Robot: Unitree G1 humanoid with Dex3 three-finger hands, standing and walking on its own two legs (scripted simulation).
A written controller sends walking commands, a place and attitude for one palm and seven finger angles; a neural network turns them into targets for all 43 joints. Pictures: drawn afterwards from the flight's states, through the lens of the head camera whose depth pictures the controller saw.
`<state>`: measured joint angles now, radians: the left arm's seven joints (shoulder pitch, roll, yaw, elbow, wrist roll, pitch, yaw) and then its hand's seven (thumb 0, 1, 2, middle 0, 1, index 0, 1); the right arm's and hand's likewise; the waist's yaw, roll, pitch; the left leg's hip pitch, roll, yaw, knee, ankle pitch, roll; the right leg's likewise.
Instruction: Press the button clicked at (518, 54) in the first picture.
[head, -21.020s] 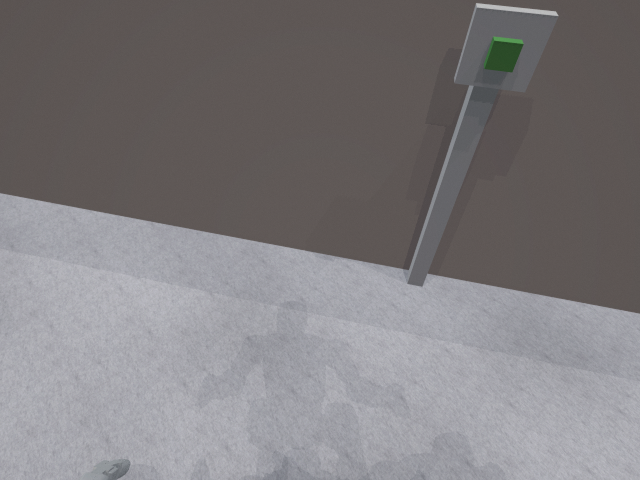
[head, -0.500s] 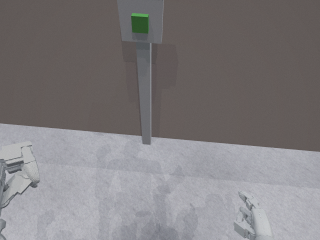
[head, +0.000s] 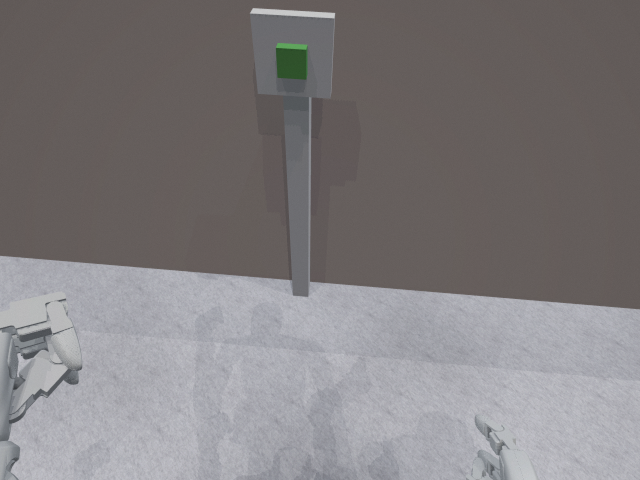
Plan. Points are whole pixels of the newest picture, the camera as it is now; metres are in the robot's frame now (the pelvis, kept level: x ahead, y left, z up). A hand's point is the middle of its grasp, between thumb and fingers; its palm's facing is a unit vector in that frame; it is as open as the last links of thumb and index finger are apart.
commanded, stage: stop stepping back and stand still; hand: left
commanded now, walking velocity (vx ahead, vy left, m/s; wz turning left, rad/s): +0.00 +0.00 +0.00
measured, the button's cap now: (292, 60) +0.85 +0.12 +0.14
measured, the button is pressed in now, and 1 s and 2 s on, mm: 0 0 0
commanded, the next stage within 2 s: let the arm hang, fingers relaxed in 0.18 s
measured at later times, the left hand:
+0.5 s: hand out of the picture +0.12 +0.21 -0.12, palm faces -0.03 -0.94 -0.35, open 3.1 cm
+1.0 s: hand out of the picture +0.01 +0.20 -0.17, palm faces +0.04 -0.95 -0.29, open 6.7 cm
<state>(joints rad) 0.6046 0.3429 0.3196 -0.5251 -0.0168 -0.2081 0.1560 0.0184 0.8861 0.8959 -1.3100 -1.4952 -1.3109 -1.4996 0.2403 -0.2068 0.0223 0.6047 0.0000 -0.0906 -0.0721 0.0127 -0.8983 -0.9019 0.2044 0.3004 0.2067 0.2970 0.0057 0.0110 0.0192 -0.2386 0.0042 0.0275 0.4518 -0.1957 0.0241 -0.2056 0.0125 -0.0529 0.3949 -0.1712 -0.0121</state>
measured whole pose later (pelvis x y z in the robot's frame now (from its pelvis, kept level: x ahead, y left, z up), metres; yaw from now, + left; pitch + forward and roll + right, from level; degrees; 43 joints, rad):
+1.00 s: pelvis +0.00 -0.02 +0.00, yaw +1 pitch -2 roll +0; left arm 0.24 0.24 0.03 1.12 0.02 0.01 0.02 0.01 0.90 0.90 -0.32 -0.43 -0.32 -0.44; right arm 0.30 -0.20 0.00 1.09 -0.02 0.02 -0.01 0.00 -0.90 -0.90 0.20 0.30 0.20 0.30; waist 0.00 0.04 0.04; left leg -0.22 0.01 0.00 0.45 -0.19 0.00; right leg -0.20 0.02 -0.08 0.43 -0.20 -0.05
